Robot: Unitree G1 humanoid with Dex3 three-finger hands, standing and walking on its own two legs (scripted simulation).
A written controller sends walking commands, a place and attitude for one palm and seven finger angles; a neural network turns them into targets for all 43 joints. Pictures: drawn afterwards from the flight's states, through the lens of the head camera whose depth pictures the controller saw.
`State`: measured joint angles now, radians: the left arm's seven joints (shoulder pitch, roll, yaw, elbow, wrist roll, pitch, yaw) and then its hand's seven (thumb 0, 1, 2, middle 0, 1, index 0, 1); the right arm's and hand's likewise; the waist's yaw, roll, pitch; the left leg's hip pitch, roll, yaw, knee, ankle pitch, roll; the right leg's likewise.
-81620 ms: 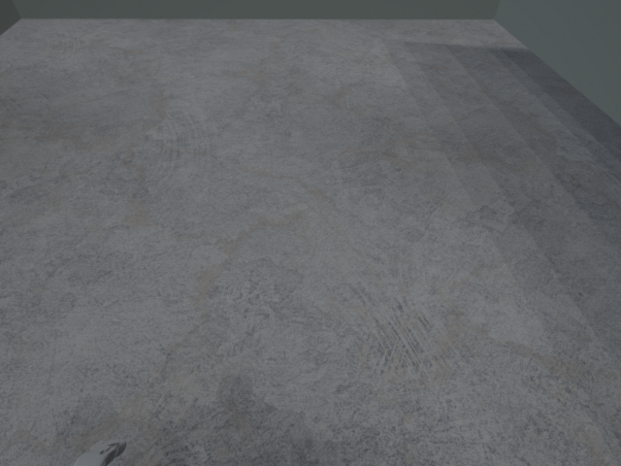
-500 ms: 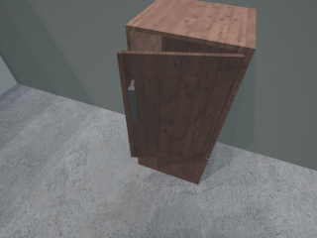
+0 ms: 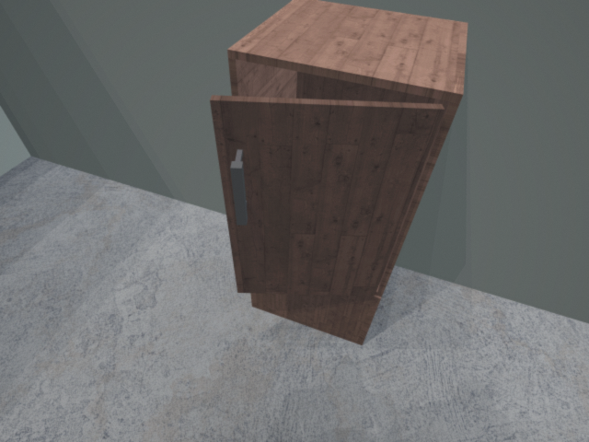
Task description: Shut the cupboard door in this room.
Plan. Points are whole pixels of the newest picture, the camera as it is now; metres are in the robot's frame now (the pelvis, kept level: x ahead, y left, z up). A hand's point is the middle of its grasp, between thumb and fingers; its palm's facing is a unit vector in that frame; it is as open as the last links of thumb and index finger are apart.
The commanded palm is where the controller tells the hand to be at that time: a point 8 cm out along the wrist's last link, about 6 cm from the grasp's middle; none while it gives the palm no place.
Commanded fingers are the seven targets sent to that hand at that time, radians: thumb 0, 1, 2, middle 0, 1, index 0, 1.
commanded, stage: look again from close up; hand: left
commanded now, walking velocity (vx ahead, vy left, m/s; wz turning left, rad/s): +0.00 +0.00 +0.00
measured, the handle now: (240, 188) +0.56 +0.14 +0.01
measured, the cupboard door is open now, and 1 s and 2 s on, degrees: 20 20 20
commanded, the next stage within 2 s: shuffle to correct the standing spot in 0.42 s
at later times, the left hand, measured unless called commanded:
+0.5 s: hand out of the picture +0.03 +0.14 -0.18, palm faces +0.02 -0.99 -0.15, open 7.4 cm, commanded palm none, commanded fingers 0.00 0.90 0.90 -0.20 -0.30 -0.20 -0.30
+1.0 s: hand out of the picture +0.06 +0.11 -0.17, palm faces +0.06 -0.98 -0.20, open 7.4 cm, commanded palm none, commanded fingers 0.00 0.90 0.90 -0.20 -0.30 -0.20 -0.30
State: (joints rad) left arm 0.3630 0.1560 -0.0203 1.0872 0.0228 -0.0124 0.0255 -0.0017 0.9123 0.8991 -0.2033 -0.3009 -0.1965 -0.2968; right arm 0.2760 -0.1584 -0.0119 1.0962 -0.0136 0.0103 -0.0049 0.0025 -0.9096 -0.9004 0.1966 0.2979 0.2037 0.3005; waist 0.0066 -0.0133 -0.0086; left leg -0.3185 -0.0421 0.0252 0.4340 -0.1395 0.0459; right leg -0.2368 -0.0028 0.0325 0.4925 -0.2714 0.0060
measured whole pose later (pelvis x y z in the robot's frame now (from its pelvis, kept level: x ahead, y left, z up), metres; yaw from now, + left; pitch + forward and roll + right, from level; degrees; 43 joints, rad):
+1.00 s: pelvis +0.10 -0.05 +0.00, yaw +1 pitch +1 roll +1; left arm 0.38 0.13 0.00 1.10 0.01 -0.04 0.04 0.00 0.91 0.90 -0.20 -0.30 -0.19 -0.30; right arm 0.28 -0.14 -0.01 1.12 -0.01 0.00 -0.04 0.01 -0.92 -0.90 0.20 0.30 0.20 0.30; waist 0.01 0.00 0.02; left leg -0.27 0.01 0.02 0.57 -0.30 0.00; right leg -0.12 0.04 -0.02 0.49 -0.38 -0.05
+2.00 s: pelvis +0.10 -0.03 +0.00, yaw +1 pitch +0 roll +0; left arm 0.27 0.16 -0.01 1.07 0.01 -0.01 0.03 0.00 0.91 0.90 -0.20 -0.30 -0.20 -0.30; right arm 0.32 -0.15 0.02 1.08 -0.02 -0.02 -0.01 0.01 -0.93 -0.90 0.20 0.30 0.20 0.30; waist -0.01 0.03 0.02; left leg -0.22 -0.03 0.09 0.50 -0.28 0.05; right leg -0.20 -0.04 0.00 0.52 -0.31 0.02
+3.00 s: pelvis +0.12 -0.05 +0.00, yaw +1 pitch +0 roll +1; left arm 0.41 0.18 0.03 0.57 -0.07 0.01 0.08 0.01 0.92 0.90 -0.21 -0.30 -0.20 -0.30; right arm 0.30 -0.18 0.03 1.01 0.03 -0.16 -0.08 0.01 -0.92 -0.90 0.20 0.30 0.21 0.30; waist 0.00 -0.01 0.06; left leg -0.20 0.00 0.07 0.51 -0.31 0.01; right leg -0.23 -0.02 -0.03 0.62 -0.34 -0.01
